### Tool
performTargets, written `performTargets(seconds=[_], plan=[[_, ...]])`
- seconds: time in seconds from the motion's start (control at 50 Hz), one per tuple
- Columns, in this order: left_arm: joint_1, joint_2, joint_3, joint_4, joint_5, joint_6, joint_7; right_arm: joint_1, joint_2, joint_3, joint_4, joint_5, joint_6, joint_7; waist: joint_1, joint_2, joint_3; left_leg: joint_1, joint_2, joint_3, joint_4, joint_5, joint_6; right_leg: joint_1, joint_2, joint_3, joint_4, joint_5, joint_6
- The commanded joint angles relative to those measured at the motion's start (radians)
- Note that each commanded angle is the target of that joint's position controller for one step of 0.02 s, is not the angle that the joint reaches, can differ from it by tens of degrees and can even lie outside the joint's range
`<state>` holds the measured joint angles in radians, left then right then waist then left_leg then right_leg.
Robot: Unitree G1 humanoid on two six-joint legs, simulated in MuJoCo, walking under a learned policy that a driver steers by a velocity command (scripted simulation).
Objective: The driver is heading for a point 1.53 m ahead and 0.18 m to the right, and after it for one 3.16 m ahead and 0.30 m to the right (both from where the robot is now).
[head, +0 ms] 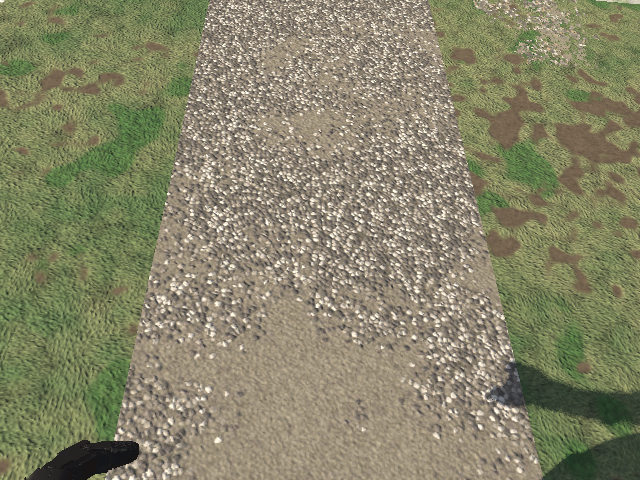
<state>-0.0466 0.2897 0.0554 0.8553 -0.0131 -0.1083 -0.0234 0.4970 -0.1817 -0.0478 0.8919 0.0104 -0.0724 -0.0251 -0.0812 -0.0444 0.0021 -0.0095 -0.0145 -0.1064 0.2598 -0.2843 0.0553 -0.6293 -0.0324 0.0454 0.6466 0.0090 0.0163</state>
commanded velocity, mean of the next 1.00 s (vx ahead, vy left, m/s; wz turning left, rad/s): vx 0.49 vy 0.00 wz -0.02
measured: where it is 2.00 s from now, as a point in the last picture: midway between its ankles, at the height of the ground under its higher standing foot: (329, 238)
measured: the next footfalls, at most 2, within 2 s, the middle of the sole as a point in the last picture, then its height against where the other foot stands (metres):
right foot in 0.18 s outside the picture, level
left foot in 0.64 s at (194, 459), level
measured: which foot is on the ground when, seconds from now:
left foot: down 0.00-0.20, up 0.22-0.62, down 0.64-1.00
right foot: up 0.00-0.16, down 0.18-0.64, up 0.66-1.00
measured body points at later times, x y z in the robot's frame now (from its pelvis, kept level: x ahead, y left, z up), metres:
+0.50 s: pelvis +0.30 -0.02 +0.00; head +0.32 -0.01 +0.44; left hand +0.24 +0.26 -0.14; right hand +0.52 -0.24 -0.10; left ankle +0.43 +0.16 -0.70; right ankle +0.26 -0.14 -0.75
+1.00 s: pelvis +0.56 +0.07 -0.01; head +0.58 +0.06 +0.44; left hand +0.75 +0.31 -0.11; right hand +0.57 -0.22 -0.13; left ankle +0.50 +0.17 -0.75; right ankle +0.70 -0.11 -0.69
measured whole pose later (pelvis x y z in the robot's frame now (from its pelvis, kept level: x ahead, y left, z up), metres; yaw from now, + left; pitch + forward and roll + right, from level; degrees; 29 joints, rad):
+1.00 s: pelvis +0.56 +0.07 -0.01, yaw -6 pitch +0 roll +2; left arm 0.13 0.29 0.07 0.82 -0.02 -0.03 -0.03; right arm 0.33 -0.27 -0.08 0.86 -0.01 -0.10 -0.01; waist -0.06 -0.04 0.03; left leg 0.00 -0.02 0.22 0.23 -0.23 0.02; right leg -0.68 -0.11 0.04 0.82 -0.02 -0.01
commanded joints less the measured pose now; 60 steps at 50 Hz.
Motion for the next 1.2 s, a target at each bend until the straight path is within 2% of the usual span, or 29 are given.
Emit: performTargets(seconds=[0.02,0.12,0.16,0.18,0.2,0.22,0.24,0.26,0.28,0.32,0.36,0.42,0.48,0.54,0.6,0.64,0.66,0.68,0.7,0.72,0.74,0.78,0.88,1.02,1.1,1.14,1.16,1.18,1.2], plan=[[-0.212,0.029,-0.003,-0.129,-0.008,-0.016,-0.009,0.042,-0.196,-0.051,-0.036,0.007,-0.007,-0.009,-0.016,0.179,0.104,-0.051,0.18,-0.168,-0.085,0.204,0.116,-0.024,0.043,-0.035,-0.112,0.056,0.005],[-0.145,0.081,0.012,-0.141,-0.009,-0.029,-0.021,0.011,-0.202,-0.062,-0.032,0.012,0.012,-0.018,0.032,0.211,0.071,0.037,0.231,-0.187,0.012,0.436,0.09,0.121,0.043,-0.033,-0.182,0.007,-0.036],[0.066,0.141,0.043,-0.089,-0.004,-0.03,-0.01,-0.014,-0.2,-0.058,-0.042,-0.003,0.021,-0.012,0.13,0.224,-0.074,0.038,0.17,-0.132,0.25,0.777,0.055,0.404,0.073,-0.078,-0.196,-0.022,-0.094],[0.257,0.176,0.053,-0.055,0.01,-0.026,-0.003,-0.045,-0.185,-0.048,-0.068,-0.017,0.022,-0.006,0.214,0.19,-0.225,-0.129,0.132,-0.125,0.488,0.648,0.029,0.714,-0.042,0.034,-0.132,-0.037,-0.154],[0.424,0.258,0.079,-0.011,0.025,-0.016,-0.001,0.1,-0.057,-0.016,-0.069,-0.006,0.008,0.004,0.177,-0.125,-0.415,-0.521,-0.028,-0.058,0.888,0.125,-0.05,1.127,-0.306,0.494,-0.171,-0.231,-0.321],[0.431,0.182,0.058,0.016,0.011,-0.014,-0.015,0.141,-0.094,-0.016,-0.043,0.03,-0.007,0.005,0.169,-0.251,-0.435,-0.651,-0.054,-0.119,1.054,-0.273,-0.045,1.128,-0.37,0.771,-0.352,-0.391,-0.347],[0.339,0.117,0.042,0.007,-0.004,-0.012,-0.012,0.023,-0.179,-0.037,-0.063,0.052,-0.013,0.004,0.166,-0.161,-0.223,-0.736,0.004,-0.103,1.115,-0.222,-0.032,0.967,-0.329,0.624,-0.376,-0.438,-0.297],[0.26,0.086,0.033,-0.01,-0.001,-0.01,-0.007,-0.088,-0.201,-0.037,-0.089,0.044,-0.019,0.001,0.153,-0.041,-0.113,-0.716,0.054,-0.058,1.086,-0.138,-0.02,0.792,-0.29,0.467,-0.391,-0.357,-0.269],[0.214,0.071,0.027,-0.01,0.01,-0.009,-0.006,-0.156,-0.194,-0.04,-0.105,0.023,-0.023,-0.001,0.128,0.018,-0.038,-0.678,0.089,-0.032,1.028,-0.086,-0.016,0.637,-0.253,0.367,-0.417,-0.24,-0.258],[0.194,0.052,0.017,0.002,0.027,-0.013,-0.004,-0.149,-0.158,-0.041,-0.112,0.01,-0.016,0.003,0.075,-0.018,-0.018,-0.587,0.138,-0.018,0.946,-0.045,-0.009,0.504,-0.204,0.264,-0.468,-0.15,-0.251],[0.218,0.067,0.019,0.022,0.014,-0.017,-0.001,-0.162,-0.115,-0.029,-0.126,0.009,-0.009,0.007,0.063,-0.033,0.009,-0.593,0.159,0.007,0.862,-0.036,-0.019,0.454,-0.202,0.206,-0.516,-0.102,-0.27],[0.251,0.117,0.028,0.035,0.003,-0.015,0.011,-0.277,-0.111,-0.014,-0.174,-0.01,-0.014,0.013,0.082,-0.008,0.043,-0.622,0.169,0.042,0.656,0.106,-0.044,0.439,-0.187,0.119,-0.551,-0.03,-0.269],[0.293,0.142,0.03,0.042,-0.009,-0.004,0.014,-0.395,-0.105,0.0,-0.203,-0.003,-0.022,0.029,0.12,-0.009,0.054,-0.537,0.124,0.094,0.433,0.281,-0.052,0.421,-0.139,0.028,-0.541,0.006,-0.227],[0.379,0.158,0.03,0.068,-0.025,0.01,0.016,-0.49,-0.129,-0.002,-0.245,0.008,-0.025,0.041,0.147,-0.009,0.07,-0.507,0.094,0.085,0.324,0.314,-0.054,0.48,-0.173,0.07,-0.502,-0.018,-0.21],[0.394,0.182,0.035,0.072,-0.023,0.031,0.021,-0.464,-0.181,-0.02,-0.252,0.009,-0.034,0.049,0.1,-0.021,0.049,-0.416,0.066,0.083,0.246,0.241,-0.031,0.547,-0.21,0.114,-0.404,0.012,-0.178],[0.389,0.144,0.019,0.061,-0.007,0.036,0.021,-0.231,-0.261,-0.063,-0.194,0.002,-0.037,0.036,-0.022,0.001,-0.095,-0.07,0.07,0.082,0.226,0.212,0.019,0.463,-0.122,0.055,-0.103,0.135,-0.121],[0.4,0.06,-0.011,0.023,0.026,0.033,0.02,-0.055,-0.349,-0.085,-0.177,-0.016,-0.03,0.023,-0.076,0.154,-0.274,0.213,0.294,-0.142,0.252,0.204,0.082,0.275,-0.036,-0.009,0.243,-0.153,-0.074],[0.522,-0.02,-0.03,0.015,-0.011,0.017,0.019,-0.034,-0.384,-0.088,-0.159,-0.028,-0.021,0.033,-0.006,0.428,-0.392,0.394,0.469,-0.571,0.088,-0.021,0.206,-0.008,0.073,0.007,0.518,-0.601,-0.044],[0.467,0.103,-0.001,0.029,-0.039,0.014,0.022,-0.073,-0.272,-0.061,-0.172,-0.022,-0.025,0.038,-0.026,0.274,-0.283,0.306,0.429,-0.548,0.041,-0.104,0.174,-0.094,0.022,0.085,0.629,-0.572,-0.048],[0.389,0.136,0.013,0.008,-0.046,0.014,0.023,-0.143,-0.226,-0.045,-0.179,-0.013,-0.03,0.037,-0.015,0.22,-0.161,0.193,0.398,-0.382,0.035,-0.047,0.14,-0.132,-0.017,0.072,0.636,-0.476,-0.059],[0.359,0.121,0.014,0.008,-0.037,0.02,0.028,-0.212,-0.2,-0.035,-0.183,-0.015,-0.035,0.04,0.017,0.152,-0.106,0.08,0.355,-0.27,0.012,0.059,0.125,-0.091,-0.058,0.06,0.607,-0.395,-0.052],[0.361,0.089,0.021,0.007,-0.023,0.042,0.025,-0.284,-0.168,-0.03,-0.175,-0.024,-0.044,0.042,0.068,0.17,-0.04,-0.061,0.299,-0.111,-0.055,0.162,0.109,-0.008,-0.103,0.064,0.534,-0.302,-0.043],[0.289,0.038,0.019,-0.043,-0.016,0.079,0.014,-0.281,-0.189,-0.046,-0.136,-0.028,-0.06,0.023,0.089,0.106,0.024,-0.095,0.293,0.079,-0.129,0.321,0.132,-0.064,-0.11,0.067,0.408,-0.163,-0.019],[0.073,0.02,0.001,-0.131,-0.005,0.071,-0.029,-0.21,-0.252,-0.067,-0.096,-0.01,-0.034,0.002,0.022,0.073,0.095,-0.014,0.296,0.259,-0.137,0.331,0.107,-0.055,-0.083,-0.039,0.071,0.019,-0.039],[0.021,0.044,0.008,-0.181,-0.009,0.073,-0.047,-0.187,-0.283,-0.079,-0.078,0.008,-0.005,0.002,0.032,0.093,0.091,0.104,0.323,0.307,-0.028,0.553,0.079,-0.033,-0.042,-0.103,0.004,-0.117,-0.092],[0.111,0.084,0.032,-0.177,-0.014,0.078,-0.045,-0.204,-0.312,-0.086,-0.086,0.015,0.011,-0.002,0.096,0.132,0.01,0.116,0.314,0.334,0.15,0.897,0.055,0.128,0.035,-0.166,0.008,-0.217,-0.134],[0.244,0.125,0.058,-0.146,-0.019,0.079,-0.039,-0.222,-0.317,-0.085,-0.092,0.02,0.02,-0.003,0.176,0.125,-0.062,0.073,0.284,0.359,0.333,0.966,0.031,0.309,0.085,-0.187,-0.041,-0.196,-0.165],[0.417,0.198,0.097,-0.099,-0.019,0.087,-0.022,-0.214,-0.298,-0.076,-0.102,0.013,0.019,-0.006,0.253,0.082,-0.152,-0.105,0.243,0.368,0.595,0.809,-0.014,0.604,0.088,-0.118,-0.082,-0.155,-0.207],[0.45,0.32,0.122,-0.09,-0.024,0.092,-0.002,-0.151,-0.163,-0.036,-0.152,-0.031,0.0,0.001,0.172,-0.187,-0.207,-0.551,0.087,0.341,0.969,-0.053,-0.089,0.927,-0.173,0.376,-0.132,-0.23,-0.356]])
